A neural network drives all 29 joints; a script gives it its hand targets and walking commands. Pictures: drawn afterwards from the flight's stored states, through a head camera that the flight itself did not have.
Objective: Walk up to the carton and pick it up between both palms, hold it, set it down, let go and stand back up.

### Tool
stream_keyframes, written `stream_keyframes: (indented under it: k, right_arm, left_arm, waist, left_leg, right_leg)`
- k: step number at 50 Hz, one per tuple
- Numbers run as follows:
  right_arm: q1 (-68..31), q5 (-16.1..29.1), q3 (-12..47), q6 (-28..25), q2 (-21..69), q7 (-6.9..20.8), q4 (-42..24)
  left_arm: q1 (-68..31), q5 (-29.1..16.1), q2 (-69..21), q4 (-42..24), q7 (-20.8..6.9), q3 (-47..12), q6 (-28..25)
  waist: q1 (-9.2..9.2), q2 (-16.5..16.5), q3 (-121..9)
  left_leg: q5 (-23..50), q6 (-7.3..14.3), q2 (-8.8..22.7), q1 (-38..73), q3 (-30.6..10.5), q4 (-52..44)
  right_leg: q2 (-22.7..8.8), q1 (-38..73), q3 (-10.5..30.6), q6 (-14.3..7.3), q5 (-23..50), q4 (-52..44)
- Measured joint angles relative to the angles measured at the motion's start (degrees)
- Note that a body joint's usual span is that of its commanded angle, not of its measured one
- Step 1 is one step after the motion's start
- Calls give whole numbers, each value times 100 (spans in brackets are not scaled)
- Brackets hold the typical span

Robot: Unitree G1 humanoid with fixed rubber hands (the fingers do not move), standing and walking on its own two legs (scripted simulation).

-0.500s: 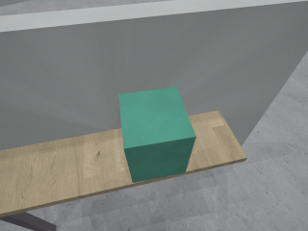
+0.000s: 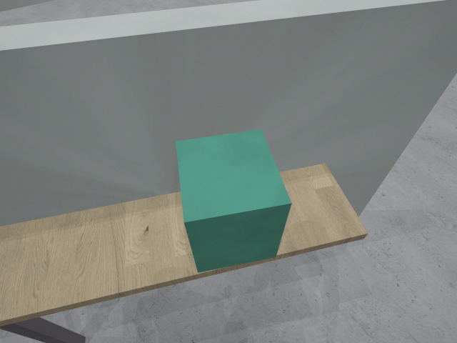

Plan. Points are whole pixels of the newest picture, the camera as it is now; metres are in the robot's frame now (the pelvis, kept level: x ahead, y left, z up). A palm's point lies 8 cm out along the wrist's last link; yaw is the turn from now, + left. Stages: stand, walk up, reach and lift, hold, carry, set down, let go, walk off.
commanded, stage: walk up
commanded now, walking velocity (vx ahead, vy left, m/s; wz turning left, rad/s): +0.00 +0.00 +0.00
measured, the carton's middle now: (228, 202) +0.43 +0.03 -0.08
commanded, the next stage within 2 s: none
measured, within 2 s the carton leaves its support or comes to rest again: neither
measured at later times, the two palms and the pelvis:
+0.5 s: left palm out of the picture +0.07 +0.26 -0.10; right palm out of the picture +0.11 -0.34 -0.11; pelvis +0.03 -0.04 -0.01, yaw +8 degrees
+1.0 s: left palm out of the picture +0.06 +0.27 -0.11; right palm (398, 277) +0.26 -0.32 -0.11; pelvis +0.04 -0.06 -0.04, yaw +14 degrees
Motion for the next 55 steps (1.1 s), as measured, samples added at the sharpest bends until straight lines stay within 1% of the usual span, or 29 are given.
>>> stream_keyframes:
  k: [6, 9, 11, 13, 14, 15, 17, 19, 21, 23, 25, 29, 31, 33, 34, 35, 36, 38, 40, 42, 44, 47, 48, 49, 50, 51, 52, 54, 55]
  right_arm:
    - [0, 0, -23, -15, 31, -6, -45]
    - [154, -131, -198, -70, -44, -24, -415]
    - [239, -183, -323, -58, -191, -29, -669]
    - [297, -243, -426, -38, -390, -46, -941]
    - [321, -267, -472, -30, -495, -55, -1075]
    - [345, -273, -516, -17, -605, -65, -1205]
    - [390, -223, -599, 33, -824, -69, -1401]
    - [358, -146, -665, 129, -1016, -59, -1540]
    - [267, -185, -702, 222, -1150, -77, -1739]
    - [179, -221, -702, 219, -1272, -68, -1969]
    - [103, -229, -688, 179, -1390, -11, -2208]
    - [-195, -188, -591, 190, -1526, 105, -2613]
    - [-393, -143, -505, 196, -1531, 108, -2728]
    - [-540, -114, -411, 177, -1536, 88, -2833]
    - [-589, -108, -367, 161, -1540, 73, -2890]
    - [-664, -124, -327, 142, -1507, 57, -2920]
    - [-742, -133, -282, 130, -1496, 37, -2978]
    - [-833, -100, -201, 105, -1473, -6, -3126]
    - [-860, -59, -132, 102, -1477, -48, -3233]
    - [-884, -23, -91, 146, -1546, -56, -3288]
    - [-914, -6, -99, 206, -1636, -27, -3293]
    - [-967, 21, -156, 349, -1788, 59, -3275]
    - [-989, 23, -185, 400, -1835, 90, -3269]
    - [-1016, 27, -230, 449, -1892, 120, -3226]
    - [-1007, 41, -275, 500, -1930, 144, -3170]
    - [-963, 44, -324, 549, -1955, 166, -3117]
    - [-913, 46, -363, 591, -1986, 185, -3066]
    - [-818, 10, -430, 594, -2042, 225, -3011]
    - [-772, -22, -459, 561, -2066, 240, -2999]
  left_arm:
    - [69, 21, -27, -8, 23, 2, -28]
    - [122, 161, 161, -494, -11, 231, -39]
    - [119, 211, 404, -825, -15, 357, -44]
    - [99, 250, 675, -1156, -16, 475, -11]
    - [79, 262, 810, -1316, -17, 512, -8]
    - [55, 270, 927, -1464, -20, 537, -17]
    - [-5, 295, 1093, -1737, -13, 565, -54]
    - [-48, 296, 1185, -2023, -1, 564, -87]
    - [-96, 294, 1241, -2339, -3, 570, -92]
    - [-133, 286, 1251, -2633, 2, 540, -116]
    - [-100, 284, 1240, -2891, 18, 473, -145]
    - [75, 222, 1246, -3263, -6, 354, -61]
    - [148, 155, 1298, -3349, -43, 312, 22]
    - [203, 64, 1370, -3378, -76, 277, 117]
    - [234, 17, 1411, -3387, -91, 263, 155]
    - [216, -25, 1464, -3367, -108, 262, 186]
    - [191, -60, 1486, -3354, -122, 266, 225]
    - [125, -101, 1520, -3330, -130, 263, 325]
    - [21, -102, 1566, -3328, -121, 251, 349]
    - [-77, -90, 1603, -3358, -109, 224, 309]
    - [-153, -79, 1647, -3388, -94, 203, 258]
    - [-167, -75, 1725, -3393, -66, 203, 167]
    - [-142, -66, 1761, -3379, -59, 204, 133]
    - [-143, -45, 1766, -3341, -48, 198, 103]
    - [-139, -12, 1773, -3322, -35, 179, 90]
    - [-139, 7, 1778, -3323, -21, 165, 87]
    - [-153, 17, 1771, -3333, -8, 169, 79]
    - [-195, 19, 1761, -3362, 12, 181, 32]
    - [-208, 16, 1765, -3389, 15, 181, 4]
  waist:
    - [-6, 8, 14]
    - [-39, -39, 89]
    - [-26, -105, 105]
    - [-52, -146, 124]
    - [-70, -160, 153]
    - [-93, -155, 185]
    - [-133, -50, 240]
    - [-152, 90, 262]
    - [-114, 93, 321]
    - [-47, 76, 418]
    - [13, 83, 484]
    - [134, 104, 630]
    - [189, 78, 711]
    - [236, 24, 728]
    - [249, -13, 706]
    - [265, -132, 724]
    - [285, -201, 731]
    - [213, -226, 690]
    - [163, -239, 661]
    - [130, -205, 646]
    - [78, -131, 627]
    - [30, 25, 589]
    - [18, 85, 580]
    - [-13, 209, 612]
    - [-37, 291, 617]
    - [-18, 316, 590]
    - [33, 322, 564]
    - [127, 324, 537]
    - [152, 331, 519]
  left_leg:
    - [-33, -3, 14, -25, -10, 48]
    - [-178, 3, -24, -144, -133, 352]
    - [-296, 2, -59, -200, -160, 529]
    - [-403, 7, -56, -254, -185, 678]
    - [-446, -6, -47, -270, -203, 744]
    - [-494, -35, -32, -290, -233, 823]
    - [-621, -128, 44, -347, -370, 1048]
    - [-853, -83, 99, -563, -488, 1593]
    - [-1487, -60, 54, -902, -373, 2509]
    - [-1686, -57, 62, -1155, -201, 3101]
    - [-1571, -43, 142, -1308, -73, 3179]
    - [-974, -33, 251, -1417, -92, 2457]
    - [-657, -26, 248, -1379, -79, 2012]
    - [-77, 22, 179, -1240, 18, 1544]
    - [152, 2, 127, -1156, 41, 1367]
    - [115, -12, 33, -1179, 74, 1461]
    - [3, 6, -16, -1245, 105, 1619]
    - [-159, 72, -39, -1334, 59, 1796]
    - [-147, 104, -37, -1307, 14, 1755]
    - [-80, 67, -4, -1275, -11, 1683]
    - [-32, 4, 43, -1303, -61, 1668]
    - [-41, -76, 135, -1439, -126, 1816]
    - [-87, -106, 169, -1514, -151, 1947]
    - [-218, -103, 210, -1581, -245, 2123]
    - [-599, -65, 158, -1664, -371, 2376]
    - [-1042, -44, 29, -1772, -475, 2790]
    - [-1322, -39, -117, -1863, -560, 3243]
    - [-1492, -39, -310, -1927, -642, 3936]
    - [-1483, -55, -343, -1915, -659, 4129]
  right_leg:
    - [14, -4, -11, -9, -14, 8]
    - [-21, -79, -139, -71, -232, 331]
    - [-50, -229, -165, -155, -641, 757]
    - [-23, -422, -205, -221, -1168, 1179]
    - [-7, -492, -235, -254, -1280, 1289]
    - [13, -514, -264, -286, -1188, 1277]
    - [86, -401, -404, -311, -491, 1091]
    - [176, -305, -574, -358, -545, 1046]
    - [148, -215, -668, -431, -705, 1020]
    - [82, -41, -748, -461, -706, 855]
    - [28, 142, -837, -430, -649, 656]
    - [-10, 321, -996, -373, -734, 626]
    - [-26, 343, -1082, -352, -901, 822]
    - [-87, 290, -1153, -314, -1168, 1187]
    - [-137, 224, -1175, -284, -1340, 1438]
    - [-257, 123, -1142, -255, -1498, 1751]
    - [-302, -83, -1002, -225, -1554, 2186]
    - [-145, -505, -600, -186, -2241, 3056]
    - [-49, -826, -294, -205, -2558, 3549]
    - [-67, -1021, -120, -237, -2481, 3540]
    - [-111, -1115, -35, -270, -2188, 3265]
    - [-144, -999, -66, -311, -1317, 2406]
    - [-124, -921, -99, -283, -946, 2120]
    - [-71, -909, -176, -188, -765, 2120]
    - [-60, -911, -251, -125, -763, 2183]
    - [-98, -927, -286, -111, -815, 2225]
    - [-150, -934, -291, -125, -846, 2212]
    - [-253, -928, -282, -157, -789, 2074]
    - [-294, -939, -286, -151, -716, 1985]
